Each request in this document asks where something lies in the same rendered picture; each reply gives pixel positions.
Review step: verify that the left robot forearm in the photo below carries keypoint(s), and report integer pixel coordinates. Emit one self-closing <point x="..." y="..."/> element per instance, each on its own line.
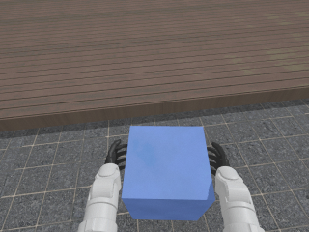
<point x="102" y="203"/>

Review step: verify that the robot left hand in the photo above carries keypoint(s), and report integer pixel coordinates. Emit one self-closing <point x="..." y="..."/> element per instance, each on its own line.
<point x="112" y="154"/>

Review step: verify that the carton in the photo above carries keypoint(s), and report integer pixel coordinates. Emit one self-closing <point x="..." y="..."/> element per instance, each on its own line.
<point x="167" y="173"/>

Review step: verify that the robot right hand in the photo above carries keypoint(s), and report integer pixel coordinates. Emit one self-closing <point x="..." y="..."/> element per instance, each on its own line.
<point x="220" y="158"/>

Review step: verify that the right robot forearm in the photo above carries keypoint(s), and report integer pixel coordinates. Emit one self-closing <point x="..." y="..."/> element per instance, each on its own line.
<point x="236" y="204"/>

